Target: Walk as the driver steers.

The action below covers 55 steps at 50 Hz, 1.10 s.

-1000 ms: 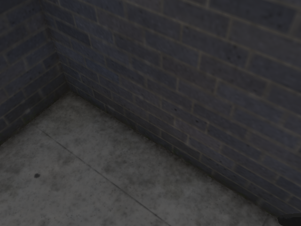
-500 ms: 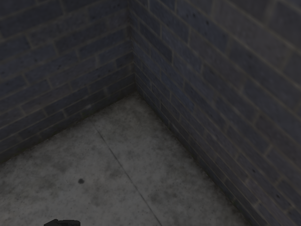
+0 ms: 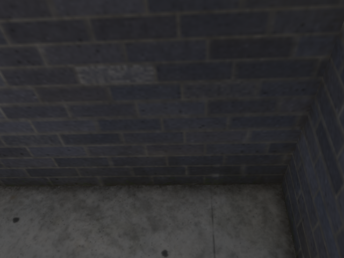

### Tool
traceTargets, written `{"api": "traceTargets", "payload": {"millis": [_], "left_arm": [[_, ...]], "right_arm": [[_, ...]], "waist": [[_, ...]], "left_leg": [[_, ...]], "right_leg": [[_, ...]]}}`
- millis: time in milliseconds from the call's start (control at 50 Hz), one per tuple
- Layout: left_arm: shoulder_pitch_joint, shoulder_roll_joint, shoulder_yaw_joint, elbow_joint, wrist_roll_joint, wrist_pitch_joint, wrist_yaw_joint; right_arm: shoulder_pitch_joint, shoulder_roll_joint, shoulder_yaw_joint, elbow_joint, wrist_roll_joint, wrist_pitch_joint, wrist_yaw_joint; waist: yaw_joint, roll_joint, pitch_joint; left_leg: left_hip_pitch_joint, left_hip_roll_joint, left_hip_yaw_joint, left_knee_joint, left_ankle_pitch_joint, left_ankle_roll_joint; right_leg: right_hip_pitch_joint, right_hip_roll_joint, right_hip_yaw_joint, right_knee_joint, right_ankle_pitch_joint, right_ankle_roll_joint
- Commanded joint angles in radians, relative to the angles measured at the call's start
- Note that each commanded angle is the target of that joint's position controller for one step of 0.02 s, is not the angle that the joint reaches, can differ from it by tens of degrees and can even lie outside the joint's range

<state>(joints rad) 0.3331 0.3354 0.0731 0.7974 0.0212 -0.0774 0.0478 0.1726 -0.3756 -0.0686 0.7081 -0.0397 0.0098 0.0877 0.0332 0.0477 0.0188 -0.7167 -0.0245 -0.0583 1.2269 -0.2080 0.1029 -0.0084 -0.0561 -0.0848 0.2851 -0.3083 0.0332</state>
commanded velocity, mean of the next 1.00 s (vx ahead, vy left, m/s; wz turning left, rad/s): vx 0.46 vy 0.34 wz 0.87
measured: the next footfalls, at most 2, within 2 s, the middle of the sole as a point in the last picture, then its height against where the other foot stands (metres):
left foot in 0.24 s outside the picture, level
right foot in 0.46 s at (197, 255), level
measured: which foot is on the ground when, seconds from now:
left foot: up 0.00-0.22, down 0.24-0.46, up 0.48-0.78, down 0.80-1.00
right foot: down 0.00-0.22, up 0.24-0.44, down 0.46-0.80, up 0.82-1.00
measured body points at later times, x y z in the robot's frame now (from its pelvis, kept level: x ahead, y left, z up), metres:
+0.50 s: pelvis +0.29 +0.07 -0.03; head +0.36 +0.10 +0.41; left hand +0.24 +0.39 -0.14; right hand +0.55 -0.10 -0.16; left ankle +0.31 +0.10 -0.73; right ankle +0.45 -0.01 -0.75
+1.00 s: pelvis +0.30 +0.29 -0.02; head +0.32 +0.33 +0.43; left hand +0.11 +0.53 -0.15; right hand +0.53 +0.21 -0.15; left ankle +0.21 +0.35 -0.74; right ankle +0.38 +0.24 -0.68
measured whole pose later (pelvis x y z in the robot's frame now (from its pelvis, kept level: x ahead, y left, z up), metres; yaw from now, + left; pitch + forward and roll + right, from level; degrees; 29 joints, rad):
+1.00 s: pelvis +0.30 +0.29 -0.02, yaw +51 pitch +2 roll +2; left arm 0.25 0.33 0.09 0.91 0.02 0.02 0.08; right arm 0.21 -0.17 0.01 0.84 -0.05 0.06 0.10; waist -0.04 -0.08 0.05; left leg -0.28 -0.07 0.01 0.55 -0.30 0.05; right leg -0.57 -0.10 -0.11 1.12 -0.49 0.00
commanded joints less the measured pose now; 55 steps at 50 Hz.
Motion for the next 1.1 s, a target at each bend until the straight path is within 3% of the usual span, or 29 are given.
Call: {"api": "traceTargets", "payload": {"millis": [20, 120, 160, 200, 220, 240, 260, 280, 320, 340, 380, 420, 440, 460, 480, 500, 520, 540, 560, 600, 680, 760, 800, 820, 840, 900, 940, 1060, 1100], "left_arm": [[0.082, 0.058, 0.011, 0.018, 0.001, -0.035, -0.022], [0.057, 0.072, 0.008, 0.072, -0.029, -0.063, -0.012], [0.114, 0.145, 0.017, 0.102, -0.054, -0.068, -0.010], [0.035, 0.218, 0.043, 0.070, -0.075, -0.061, -0.008], [-0.004, 0.178, 0.044, 0.036, -0.105, -0.039, -0.025], [-0.053, 0.108, 0.034, 0.026, -0.070, -0.014, -0.042], [0.061, 0.054, 0.030, -0.035, -0.071, 0.009, -0.003], [0.080, 0.016, -0.004, -0.038, -0.064, 0.026, 0.017], [0.070, 0.057, 0.013, -0.022, -0.010, 0.035, 0.023], [0.046, 0.089, 0.028, -0.010, 0.000, 0.038, 0.029], [0.121, 0.112, 0.040, 0.035, -0.033, 0.058, 0.056], [0.252, 0.106, 0.050, 0.090, -0.058, 0.043, 0.086], [0.315, 0.127, 0.057, 0.100, -0.034, 0.042, 0.090], [0.280, 0.154, 0.064, 0.107, 0.009, 0.048, 0.098], [0.244, 0.165, 0.058, 0.077, 0.027, 0.067, 0.112], [0.159, 0.201, 0.067, 0.048, 0.008, 0.085, 0.123], [0.030, 0.186, 0.071, 0.032, -0.013, 0.095, 0.131], [-0.033, 0.156, 0.068, 0.055, -0.023, 0.106, 0.122], [-0.068, 0.146, 0.064, 0.069, -0.022, 0.123, 0.099], [-0.027, 0.179, 0.084, 0.107, -0.004, 0.120, 0.068], [0.083, 0.242, 0.117, 0.143, 0.017, 0.106, 0.057], [-0.022, 0.259, 0.141, 0.098, 0.008, 0.103, 0.034], [-0.068, 0.221, 0.135, 0.085, -0.019, 0.099, 0.028], [-0.029, 0.145, 0.107, 0.077, -0.002, 0.101, 0.029], [-0.064, 0.076, 0.066, -0.004, -0.001, 0.120, 0.043], [-0.055, 0.128, 0.050, 0.039, -0.001, 0.101, 0.039], [-0.009, 0.145, 0.053, 0.077, 0.011, 0.087, 0.038], [-0.015, 0.079, 0.021, 0.097, -0.020, 0.078, 0.053], [0.105, 0.081, 0.027, 0.150, -0.018, 0.079, 0.059]], "right_arm": [[-0.286, 0.020, 0.024, -0.171, 0.005, -0.039, 0.012], [-0.308, 0.075, 0.055, -0.198, -0.019, -0.023, 0.029], [-0.196, 0.018, 0.037, -0.125, -0.027, -0.021, 0.025], [0.084, -0.076, -0.009, -0.023, -0.007, -0.022, 0.001], [0.224, -0.107, -0.042, 0.046, 0.023, -0.033, -0.027], [0.199, -0.136, -0.061, 0.061, 0.043, -0.039, -0.058], [0.315, -0.250, -0.090, 0.012, -0.035, -0.013, -0.027], [0.235, -0.270, -0.105, -0.008, 0.012, 0.004, -0.043], [-0.017, -0.128, -0.061, -0.047, 0.044, 0.013, -0.078], [-0.092, -0.092, -0.046, -0.053, 0.023, 0.015, -0.073], [-0.256, -0.054, -0.023, -0.107, -0.018, 0.019, -0.015], [-0.238, -0.080, -0.028, -0.111, -0.048, 0.017, 0.018], [-0.229, -0.063, -0.020, -0.134, -0.016, 0.025, 0.016], [-0.207, 0.014, 0.005, -0.138, -0.003, 0.021, 0.010], [-0.184, 0.045, 0.018, -0.155, -0.030, 0.033, -0.003], [-0.106, -0.045, 0.004, -0.181, -0.034, 0.075, 0.008], [-0.095, -0.085, -0.011, -0.157, -0.032, 0.106, 0.010], [-0.108, -0.084, -0.018, -0.145, -0.043, 0.121, 0.017], [-0.056, -0.055, -0.016, -0.094, -0.026, 0.124, 0.023], [-0.071, 0.022, 0.002, -0.066, -0.004, 0.122, 0.035], [-0.240, 0.089, 0.027, -0.104, 0.015, 0.109, 0.048], [-0.159, 0.111, 0.035, -0.052, 0.033, 0.094, 0.041], [0.071, 0.071, 0.014, 0.050, 0.009, 0.069, 0.040], [0.179, -0.031, 0.006, 0.110, -0.017, 0.043, 0.057], [0.214, -0.210, -0.028, 0.099, -0.021, 0.051, 0.052], [0.085, -0.038, 0.020, 0.103, -0.025, 0.043, 0.016], [-0.040, 0.020, 0.031, 0.054, -0.016, 0.037, -0.001], [-0.048, 0.064, 0.039, 0.064, -0.011, 0.021, -0.005], [-0.068, 0.063, 0.041, 0.063, -0.006, 0.019, 0.000]], "waist": [[0.064, -0.175, 0.116], [-0.050, -0.139, 0.169], [-0.113, -0.224, 0.018], [-0.249, -0.261, -0.079], [-0.262, -0.176, -0.108], [-0.230, 0.054, -0.006], [-0.185, 0.179, -0.274], [-0.193, 0.014, -0.437], [-0.031, -0.201, -0.210], [-0.002, -0.241, -0.113], [0.071, -0.159, -0.050], [0.099, -0.077, -0.192], [0.141, -0.086, -0.279], [0.147, -0.206, -0.321], [0.109, -0.179, -0.340], [0.085, -0.266, -0.286], [0.041, -0.187, -0.193], [-0.010, -0.084, -0.123], [-0.056, -0.055, -0.068], [-0.055, -0.112, -0.002], [0.021, -0.222, 0.052], [-0.045, -0.363, -0.018], [-0.156, -0.230, -0.132], [-0.193, 0.142, -0.112], [-0.241, 0.564, -0.191], [-0.138, 0.274, -0.080], [-0.073, 0.180, -0.076], [-0.025, 0.037, -0.032], [0.039, -0.001, -0.053]], "left_leg": [[-0.255, 0.037, 0.021, -0.028, 0.127, 0.000], [0.029, -0.017, 0.220, -0.401, 0.150, 0.039], [0.319, -0.097, 0.240, -0.521, 0.168, 0.069], [0.586, -0.115, 0.149, -0.621, 0.118, 0.126], [0.775, -0.099, 0.112, -0.776, 0.264, 0.157], [0.870, -0.020, 0.019, -0.916, 0.539, 0.180], [1.361, 0.320, -0.267, -0.583, 1.815, 0.429], [1.330, 0.394, -0.319, -0.706, 1.650, 0.486], [0.846, 0.175, -0.225, -0.844, 1.046, 0.321], [0.689, 0.117, -0.202, -0.869, 1.001, 0.279], [0.342, 0.016, -0.110, -0.876, 0.981, 0.220], [0.172, 0.000, -0.110, -0.708, 0.984, 0.125], [0.136, -0.052, -0.089, -0.566, 0.727, 0.042], [-0.008, -0.107, -0.063, -0.372, 0.098, -0.039], [-0.042, -0.056, -0.062, -0.173, -0.245, -0.082], [-0.023, 0.003, -0.053, 0.020, -0.290, -0.135], [0.015, 0.080, -0.100, 0.213, -0.239, -0.125], [0.039, 0.106, -0.135, 0.283, -0.180, -0.104], [0.056, 0.101, -0.100, 0.303, -0.168, -0.105], [0.011, 0.112, -0.045, 0.128, -0.161, -0.115], [0.049, 0.137, 0.056, -0.164, -0.216, -0.158], [0.345, 0.081, 0.159, -0.451, -0.170, -0.130], [0.581, 0.013, 0.193, -0.671, -0.082, -0.074], [0.733, 0.085, 0.030, -0.785, 0.168, -0.005], [0.880, 0.189, -0.229, -0.857, 0.131, 0.150], [0.780, 0.197, -0.260, -0.840, 0.130, 0.142], [0.643, 0.169, -0.209, -0.865, 0.232, 0.150], [0.446, 0.158, -0.161, -0.928, 0.236, 0.157], [0.378, 0.117, -0.145, -0.854, 0.157, 0.120]], "right_leg": [[0.070, -0.166, 0.017, -0.142, 0.268, 0.036], [-0.030, -0.174, -0.179, -0.080, 1.128, 0.031], [0.005, -0.193, -0.164, 0.098, 1.471, 0.031], [-0.052, -0.239, -0.114, 0.450, 1.494, -0.012], [-0.157, -0.197, -0.111, 0.721, 1.152, -0.041], [-0.411, 0.011, -0.139, 1.075, 0.014, -0.001], [-0.846, 0.115, -0.156, 1.615, -0.545, 0.061], [-0.879, 0.057, 0.007, 1.652, -0.412, 0.073], [-0.685, -0.045, 0.109, 1.162, -0.267, 0.034], [-0.634, -0.040, 0.103, 1.020, -0.258, 0.027], [-0.338, -0.021, 0.062, 0.601, -0.201, -0.015], [0.001, 0.020, 0.050, 0.353, 0.022, -0.051], [0.143, -0.025, 0.104, 0.192, 0.268, -0.099], [0.248, -0.239, 0.289, 0.103, 0.401, -0.177], [0.211, -0.486, 0.459, 0.097, 0.303, -0.199], [0.016, -0.719, 0.736, -0.034, 0.389, -0.320], [-0.109, -0.738, 0.787, -0.082, 0.317, -0.337], [-0.184, -0.621, 0.608, -0.046, 0.202, -0.276], [-0.201, -0.502, 0.419, -0.011, 0.209, -0.211], [-0.139, -0.344, 0.152, 0.091, 0.277, -0.122], [-0.113, -0.357, 0.006, 0.116, 0.429, -0.122], [-0.213, -0.298, -0.107, 0.123, 0.423, -0.084], [-0.238, -0.217, -0.161, 0.360, 0.372, -0.060], [-0.484, -0.092, -0.180, 0.698, -0.143, -0.030], [-0.823, 0.035, -0.098, 0.929, -0.449, -0.017], [-0.857, -0.073, 0.013, 0.949, -0.247, -0.064], [-0.712, -0.073, 0.025, 0.892, -0.171, -0.035], [-0.411, -0.054, 0.016, 0.556, -0.088, -0.068], [-0.208, -0.039, -0.001, 0.448, 0.035, -0.066]]}}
